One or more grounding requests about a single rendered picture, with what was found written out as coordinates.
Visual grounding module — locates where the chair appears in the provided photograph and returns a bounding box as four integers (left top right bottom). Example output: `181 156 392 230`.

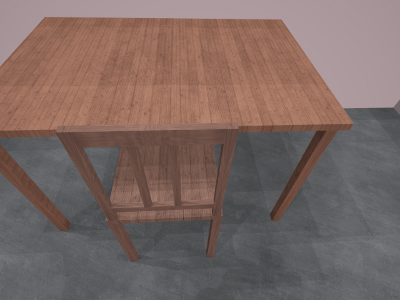
56 122 239 262

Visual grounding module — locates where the table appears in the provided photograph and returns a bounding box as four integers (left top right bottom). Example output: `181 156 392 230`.
0 17 354 231

